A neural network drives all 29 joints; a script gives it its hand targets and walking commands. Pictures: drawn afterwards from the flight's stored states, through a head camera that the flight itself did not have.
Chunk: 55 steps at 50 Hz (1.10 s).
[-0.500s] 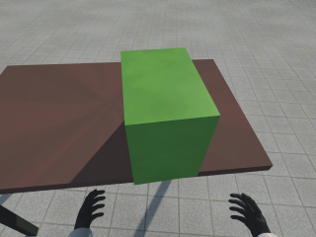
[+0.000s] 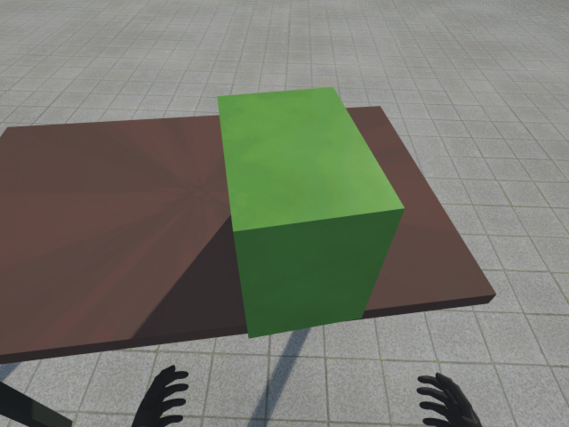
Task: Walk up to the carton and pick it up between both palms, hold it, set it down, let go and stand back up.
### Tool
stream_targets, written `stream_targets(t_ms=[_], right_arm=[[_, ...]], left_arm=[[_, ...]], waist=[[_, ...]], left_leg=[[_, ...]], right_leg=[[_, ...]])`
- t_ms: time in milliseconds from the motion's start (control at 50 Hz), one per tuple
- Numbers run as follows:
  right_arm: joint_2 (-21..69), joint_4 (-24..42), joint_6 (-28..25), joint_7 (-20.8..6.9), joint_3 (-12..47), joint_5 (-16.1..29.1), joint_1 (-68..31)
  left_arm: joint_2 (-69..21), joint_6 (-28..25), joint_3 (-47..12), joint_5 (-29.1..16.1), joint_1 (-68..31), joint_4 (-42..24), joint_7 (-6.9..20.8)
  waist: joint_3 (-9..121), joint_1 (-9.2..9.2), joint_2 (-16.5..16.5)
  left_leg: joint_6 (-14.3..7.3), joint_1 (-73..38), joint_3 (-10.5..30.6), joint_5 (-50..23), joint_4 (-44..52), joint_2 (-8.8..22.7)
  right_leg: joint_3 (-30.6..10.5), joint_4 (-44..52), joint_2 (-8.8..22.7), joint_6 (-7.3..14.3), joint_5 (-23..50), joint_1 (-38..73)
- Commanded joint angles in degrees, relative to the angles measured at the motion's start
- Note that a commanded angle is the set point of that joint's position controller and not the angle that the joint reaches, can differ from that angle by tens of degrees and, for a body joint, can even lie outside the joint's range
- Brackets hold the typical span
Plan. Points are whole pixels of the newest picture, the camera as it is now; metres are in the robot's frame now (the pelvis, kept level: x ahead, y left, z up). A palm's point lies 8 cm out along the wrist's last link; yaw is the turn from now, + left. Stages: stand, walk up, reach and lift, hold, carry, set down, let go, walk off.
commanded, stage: set down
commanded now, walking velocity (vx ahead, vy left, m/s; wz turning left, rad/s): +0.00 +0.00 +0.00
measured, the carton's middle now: (291, 210) +0.45 +0.02 +0.04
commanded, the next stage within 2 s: let go in 0.26 s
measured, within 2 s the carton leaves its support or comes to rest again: neither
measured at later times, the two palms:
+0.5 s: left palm out of the picture +0.15 +0.21 -0.09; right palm out of the picture +0.13 -0.24 -0.09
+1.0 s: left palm out of the picture +0.11 +0.25 -0.10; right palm out of the picture +0.10 -0.29 -0.10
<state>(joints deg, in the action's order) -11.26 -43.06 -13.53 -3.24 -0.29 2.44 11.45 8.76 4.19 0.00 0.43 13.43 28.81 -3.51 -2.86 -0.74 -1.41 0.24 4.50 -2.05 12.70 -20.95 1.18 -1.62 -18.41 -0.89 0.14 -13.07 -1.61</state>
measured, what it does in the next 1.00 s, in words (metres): stands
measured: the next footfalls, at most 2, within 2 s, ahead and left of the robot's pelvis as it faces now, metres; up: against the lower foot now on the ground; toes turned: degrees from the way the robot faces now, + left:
none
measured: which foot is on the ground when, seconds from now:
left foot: down 0.00-1.00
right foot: down 0.00-1.00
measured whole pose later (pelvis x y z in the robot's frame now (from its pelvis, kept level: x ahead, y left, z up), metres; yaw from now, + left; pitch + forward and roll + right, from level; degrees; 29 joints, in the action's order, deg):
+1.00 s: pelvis -0.01 -0.01 -0.01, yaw +1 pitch -4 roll -1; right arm -16.8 -46.3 -2.8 0.5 -1.9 -0.9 13.5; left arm 15.5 -0.4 2.8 1.4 13.1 41.9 0.1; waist -0.7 0.3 -0.5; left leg 1.3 8.9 -0.8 15.4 -27.8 2.5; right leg 0.6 -25.3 -1.9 1.2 -16.2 -5.6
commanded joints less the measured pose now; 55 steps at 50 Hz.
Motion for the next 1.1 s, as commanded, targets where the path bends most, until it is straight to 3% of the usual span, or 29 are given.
stream_targets(t_ms=[0,40,60,100,140,240,280,300,440,800,820,840,880,940,1000,1080], right_arm=[[-6.85,6.56,-2.26,0.78,-2.92,-0.69,-4.92],[-6.11,6.40,-1.83,1.28,-3.15,-1.49,-5.19],[-6.89,7.78,-2.36,0.86,-3.68,-1.26,-5.67],[-5.87,5.17,-1.73,1.59,-3.37,-2.38,-4.84],[-6.39,6.49,-2.05,1.53,-3.71,-2.13,-5.30],[-5.43,6.12,-1.38,2.13,-4.26,-3.26,-5.33],[-5.56,6.23,-1.48,2.08,-4.24,-3.22,-5.23],[-5.43,5.08,-1.28,2.28,-4.27,-3.45,-5.54],[-5.13,5.91,-0.92,2.27,-4.40,-3.62,-5.41],[-5.44,6.69,-1.17,3.25,-4.02,-3.44,-5.40],[-16.17,3.30,4.24,3.77,-5.39,-3.30,-1.81],[-16.33,3.24,6.51,4.48,-6.06,-3.11,1.70],[-14.11,3.16,8.41,4.75,-5.04,-3.19,1.72],[-14.40,2.64,9.57,4.37,-4.59,-3.32,0.03],[-15.35,1.74,9.86,4.16,-4.45,-3.50,0.29],[-17.68,0.14,10.12,4.37,-4.34,-3.15,1.13]], left_arm=[[5.14,-1.93,1.49,-0.02,-5.80,-8.17,0.17],[6.05,-1.15,2.15,-0.12,-6.19,-6.67,0.96],[5.71,-1.59,2.14,-0.23,-6.26,-9.02,0.44],[6.18,-0.60,2.20,0.01,-6.32,-5.05,1.37],[6.55,-0.92,2.21,-0.47,-6.77,-7.19,1.26],[7.35,-0.08,2.43,-0.52,-7.63,-5.25,1.82],[7.26,-0.15,2.24,-0.61,-7.53,-5.53,1.74],[7.38,-0.11,1.85,-0.76,-8.40,-5.10,1.86],[8.12,0.06,1.96,-0.33,-8.11,-5.38,2.01],[8.78,-0.78,1.83,0.32,-7.91,-5.58,2.65],[17.83,-3.88,7.06,2.19,0.24,2.56,2.30],[18.48,-5.16,6.86,1.67,1.85,3.91,2.33],[16.13,-6.36,6.18,0.95,-0.28,5.26,3.02],[15.61,-6.44,5.67,0.93,-1.51,7.25,3.10],[16.76,-6.94,5.78,0.98,-2.63,9.03,3.25],[18.61,-7.24,5.63,0.91,-2.28,12.06,3.46]], waist=[[5.23,0.30,1.61],[5.22,0.66,0.94],[6.65,0.05,1.72],[4.33,1.15,1.14],[5.56,0.72,1.83],[4.71,0.77,0.68],[5.51,0.60,2.02],[4.74,1.20,1.85],[4.76,0.86,1.95],[4.77,1.09,0.41],[9.01,-1.49,-0.50],[11.81,-0.18,-0.73],[9.89,0.65,-0.85],[4.74,0.61,-0.12],[3.56,1.31,2.04],[2.88,1.33,1.12]], left_leg=[[1.88,-6.30,-0.91,-15.88,0.27,-0.26],[1.81,-6.34,-1.24,-15.09,0.11,-0.39],[2.07,-6.19,-0.95,-16.38,0.18,-0.04],[2.01,-6.47,-1.51,-16.34,0.05,-0.19],[2.14,-5.94,-1.49,-16.22,-0.04,-0.06],[1.67,-5.77,-1.85,-14.22,-0.12,-0.30],[1.80,-5.38,-1.91,-14.61,-0.11,-0.04],[1.77,-5.37,-2.13,-14.08,-0.15,-0.16],[1.55,-4.51,-2.39,-11.46,0.47,-0.15],[0.54,-3.63,-2.80,-10.78,0.10,-0.96],[-1.46,0.61,3.83,-25.83,-5.52,4.83],[-1.98,-1.47,3.07,-25.79,-6.83,5.04],[-2.21,0.85,3.62,-20.47,-6.61,5.05],[-2.28,3.02,4.21,-14.13,-6.09,4.64],[-2.24,4.19,4.99,-12.88,-4.69,5.09],[-2.26,4.41,6.10,-11.27,-3.41,5.61]], right_leg=[[1.52,2.59,-0.28,1.35,12.23,-6.57],[1.72,2.18,-0.16,1.12,12.02,-6.06],[2.28,1.52,-0.63,1.12,12.58,-5.61],[1.69,1.92,-0.25,0.95,12.30,-6.09],[2.05,1.55,-0.57,0.93,12.57,-5.66],[1.87,1.44,-0.17,0.64,10.82,-6.57],[2.08,1.03,-0.34,0.83,10.80,-6.19],[1.98,1.08,-0.32,0.76,10.08,-6.74],[2.06,0.57,-0.19,0.72,8.24,-6.69],[1.28,-1.19,0.17,-0.32,12.21,-5.80],[-1.61,-4.78,4.77,0.32,20.89,-3.53],[-2.72,-5.20,5.77,0.22,25.07,-1.94],[-3.25,-4.81,6.36,0.51,23.70,-3.36],[-3.34,-2.92,5.79,0.42,17.09,-6.16],[-3.50,-2.23,6.29,0.60,13.55,-5.77],[-3.10,-0.57,6.50,0.47,11.03,-5.46]])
